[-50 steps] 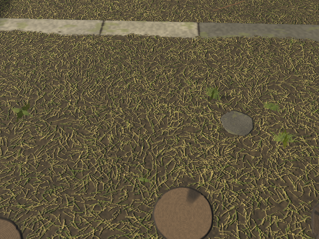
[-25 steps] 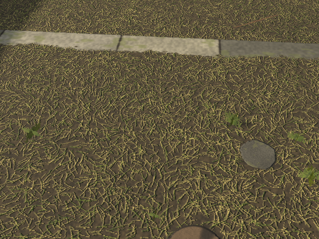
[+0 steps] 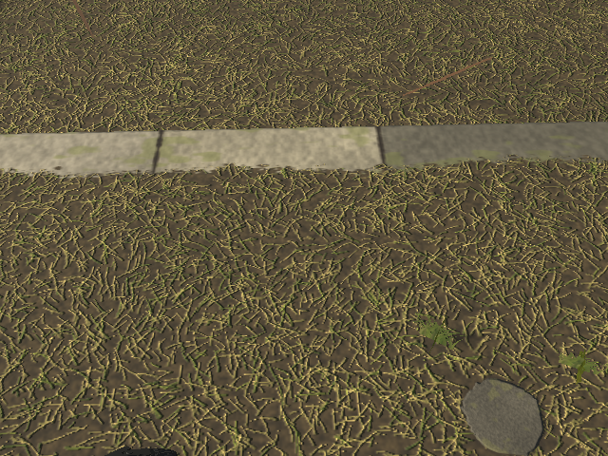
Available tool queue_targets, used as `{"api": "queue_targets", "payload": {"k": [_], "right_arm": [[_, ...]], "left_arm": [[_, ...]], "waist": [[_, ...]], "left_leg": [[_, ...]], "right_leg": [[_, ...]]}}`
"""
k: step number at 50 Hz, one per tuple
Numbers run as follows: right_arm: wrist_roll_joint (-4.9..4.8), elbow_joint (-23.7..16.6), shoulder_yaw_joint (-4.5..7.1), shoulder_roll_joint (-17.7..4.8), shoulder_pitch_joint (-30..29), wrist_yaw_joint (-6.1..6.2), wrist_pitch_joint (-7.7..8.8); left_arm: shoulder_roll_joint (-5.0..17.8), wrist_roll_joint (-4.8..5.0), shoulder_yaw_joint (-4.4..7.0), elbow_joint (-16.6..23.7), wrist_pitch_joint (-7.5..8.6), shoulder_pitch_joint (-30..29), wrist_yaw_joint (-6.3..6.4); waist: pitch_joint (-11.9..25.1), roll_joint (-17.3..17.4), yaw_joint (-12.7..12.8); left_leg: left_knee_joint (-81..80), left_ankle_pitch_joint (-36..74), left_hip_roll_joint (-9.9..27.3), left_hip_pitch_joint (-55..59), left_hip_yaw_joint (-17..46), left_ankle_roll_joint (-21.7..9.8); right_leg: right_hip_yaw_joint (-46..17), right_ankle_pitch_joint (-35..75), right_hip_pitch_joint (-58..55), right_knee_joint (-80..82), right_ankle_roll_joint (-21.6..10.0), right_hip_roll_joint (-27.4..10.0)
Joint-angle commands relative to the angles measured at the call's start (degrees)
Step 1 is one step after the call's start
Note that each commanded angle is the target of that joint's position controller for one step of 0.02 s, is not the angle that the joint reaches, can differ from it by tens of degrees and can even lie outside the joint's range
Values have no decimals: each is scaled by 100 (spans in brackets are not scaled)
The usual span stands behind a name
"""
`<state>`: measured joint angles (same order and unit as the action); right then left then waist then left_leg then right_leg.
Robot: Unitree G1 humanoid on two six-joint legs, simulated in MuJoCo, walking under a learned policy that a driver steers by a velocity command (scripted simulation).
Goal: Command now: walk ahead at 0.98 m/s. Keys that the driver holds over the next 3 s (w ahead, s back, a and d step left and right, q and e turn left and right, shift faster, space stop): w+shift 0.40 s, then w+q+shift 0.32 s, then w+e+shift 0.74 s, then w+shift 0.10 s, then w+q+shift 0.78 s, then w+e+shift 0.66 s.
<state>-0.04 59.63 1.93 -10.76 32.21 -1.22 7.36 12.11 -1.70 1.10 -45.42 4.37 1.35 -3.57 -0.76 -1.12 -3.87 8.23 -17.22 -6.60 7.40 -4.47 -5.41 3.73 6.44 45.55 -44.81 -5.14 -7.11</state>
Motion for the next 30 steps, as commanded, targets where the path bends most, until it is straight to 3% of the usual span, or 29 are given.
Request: {"api": "queue_targets", "payload": {"k": [1, 3, 4, 5, 6, 7, 8, 9, 10, 11, 12, 13, 14, 15, 16, 19, 21, 23, 24, 26, 27, 28, 29, 30], "right_arm": [[-35, -316, 69, -809, -90, 76, 151], [34, -280, 74, -1022, -5, 131, 101], [104, -252, 98, -1164, -1, 190, 42], [190, -220, 136, -1305, -53, 253, -44], [260, -240, 178, -1422, -234, 301, -137], [270, -320, 188, -1376, -511, 302, -174], [175, -553, 38, -605, -363, 191, -124], [-168, -683, -1, -392, 150, 80, -3], [-106, -855, 56, -802, -675, 151, 17], [-65, -989, 58, -818, -1192, 134, 33], [8, -1017, 27, -677, -1351, 101, 2], [137, -1069, 0, -537, -1359, 41, -84], [221, -1086, -47, -367, -1241, -44, -181], [258, -1153, -69, -308, -1370, -95, -246], [288, -1281, -86, -300, -1638, -135, -288], [283, -1768, -143, -451, -2815, -190, -283], [188, -1902, -222, -377, -3245, -254, -231], [85, -1945, -246, -407, -3569, -276, -228], [23, -1856, -216, -507, -3491, -258, -271], [111, -1891, -191, -670, -3553, -217, -232], [154, -1840, -151, -760, -3388, -179, -231], [148, -1681, -79, -929, -2829, -149, -236], [143, -1353, 27, -1168, -1714, -127, -243], [149, -953, 157, -1342, -411, -81, -269]], "left_arm": [[191, 80, -51, 448, 55, -719, -8], [393, 60, 3, 456, 63, -648, 63], [524, 57, 50, 408, 59, -364, 110], [714, 63, 129, 239, 60, 346, 173], [927, 71, 239, -98, 54, 1443, 261], [1173, -12, 366, -412, 34, 2535, 363], [1645, -176, 506, -497, 14, 3074, 444], [1592, -166, 541, -522, 13, 2811, 318], [1176, -67, 500, -517, 46, 2225, 244], [804, -26, 417, -561, 108, 1952, 213], [548, -74, 355, -626, 153, 1783, 205], [380, -63, 283, -711, 192, 1773, 234], [320, -23, 240, -818, 232, 1823, 266], [322, 42, 228, -900, 286, 1923, 277], [416, 107, 235, -959, 335, 2018, 275], [582, 137, 236, -969, 416, 2260, 217], [656, 197, 234, -972, 475, 2368, 203], [836, 229, 243, -1089, 529, 2711, 229], [844, 205, 223, -1090, 514, 2733, 246], [1004, 120, 213, -1147, 455, 2936, 366], [1075, 43, 220, -1171, 380, 2968, 451], [1212, -51, 259, -1123, 277, 2862, 537], [1331, -132, 298, -1061, 188, 2666, 607], [1468, -142, 345, -934, 115, 2269, 637]], "waist": [[-922, 225, 197], [-538, 458, 298], [-236, 671, 488], [185, 834, 863], [737, 915, 1356], [1186, 810, 1869], [1737, -346, 1611], [2285, -1465, 1038], [1289, -546, 983], [629, 33, 885], [238, 451, 638], [26, 453, 394], [-72, 208, 198], [-265, 119, 139], [-469, 69, 119], [-887, 87, 306], [-897, 115, 402], [-896, 62, 578], [-610, -35, 608], [-583, -372, 520], [-378, -566, 374], [39, -678, 58], [600, -759, -464], [1110, -692, -1127]], "left_leg": [[-944, 3967, 1441, -1117, 376, -305], [-252, 6223, 1563, -97, 236, -192], [361, 7256, 1668, 267, 226, -144], [1350, 7815, 1770, 413, 234, -124], [2702, 7738, 1808, 270, 191, -152], [4358, 6554, 1624, -676, 117, -194], [6675, 2469, 901, -2624, 126, -193], [8099, -847, 95, -4449, 900, -128], [7910, -166, 642, -5047, 1046, -307], [7548, 254, 841, -4998, 971, -315], [7183, 351, 1037, -4749, 988, -299], [6950, 368, 1160, -4495, 1019, -243], [6710, 349, 1272, -4320, 991, -141], [6537, 336, 1379, -4420, 927, -49], [6328, 437, 1481, -4664, 811, 41], [4900, 1486, 1530, -4886, 301, 176], [3563, 2424, 1307, -4110, -66, 102], [2926, 3002, 1070, -3793, -312, -96], [2901, 2998, 823, -3746, -431, -178], [2613, 2496, 504, -3841, -622, -364], [2552, 2198, 305, -3666, -671, -433], [2541, 1884, 79, -3081, -668, -492], [2573, 1708, -84, -2068, -581, -607], [2253, 1618, 55, -865, -314, -779]], "right_leg": [[422, 569, -1265, 1032, -146, 407], [609, 44, -1534, 1305, -284, 834], [619, -419, -1839, 1321, -347, 1050], [502, -827, -2509, 1343, -440, 1190], [393, -1191, -3531, 1448, -544, 1232], [33, -1637, -4906, 1480, -698, 826], [-1900, -3248, -6432, 1321, -1018, -682], [-5114, -4132, -7312, 2577, -1654, -1582], [-4441, -4093, -6594, 2956, -1365, -1211], [-3558, -3413, -5636, 3098, -1237, -1061], [-2982, -2923, -4836, 3258, -1065, -836], [-2509, -2686, -4202, 3375, -883, -570], [-2232, -2717, -3776, 3551, -817, -455], [-2023, -2589, -3563, 3710, -788, -348], [-1791, -2405, -3402, 3879, -779, -291], [-970, -958, -3101, 4249, -708, 104], [-429, 87, -2943, 4417, -487, 299], [-138, 1090, -3563, 4760, -307, 88], [99, 2041, -4207, 4645, -166, 157], [379, 4369, -5138, 3945, 52, -162], [486, 5096, -5502, 3443, 137, -247], [540, 5513, -5668, 2593, 189, -332], [570, 5849, -5572, 1229, 214, -407], [632, 5384, -5066, -560, 197, -335]]}}
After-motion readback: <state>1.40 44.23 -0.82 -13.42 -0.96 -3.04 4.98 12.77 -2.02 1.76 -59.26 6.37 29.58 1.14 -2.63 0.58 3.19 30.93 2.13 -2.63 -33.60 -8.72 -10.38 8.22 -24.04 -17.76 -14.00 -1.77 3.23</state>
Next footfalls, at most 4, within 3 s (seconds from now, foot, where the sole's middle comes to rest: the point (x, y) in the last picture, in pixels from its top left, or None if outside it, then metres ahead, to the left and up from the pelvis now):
0.14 right None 0.35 -0.08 -0.77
0.62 left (268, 327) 0.81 0.07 -0.77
1.08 right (262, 193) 1.27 0.07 -0.77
1.48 left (209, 108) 1.69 0.25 -0.77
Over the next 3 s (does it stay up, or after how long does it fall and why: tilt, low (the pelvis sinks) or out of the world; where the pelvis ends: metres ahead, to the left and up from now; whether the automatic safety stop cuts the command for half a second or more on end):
stays up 2.86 0.09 0.00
